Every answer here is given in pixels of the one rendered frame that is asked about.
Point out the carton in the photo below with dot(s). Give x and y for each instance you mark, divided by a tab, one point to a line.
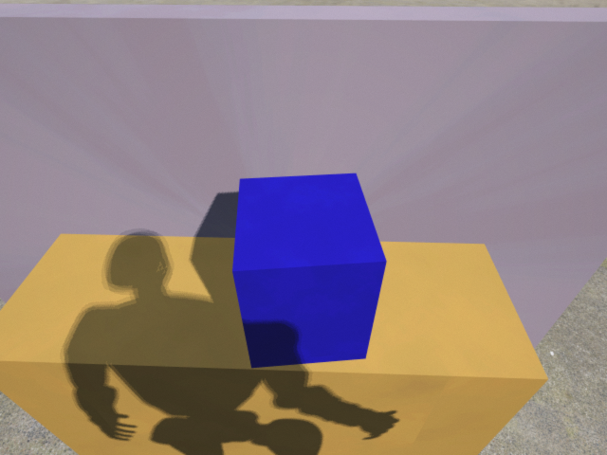
308	267

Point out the pedestal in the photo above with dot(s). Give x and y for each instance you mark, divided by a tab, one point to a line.
135	345

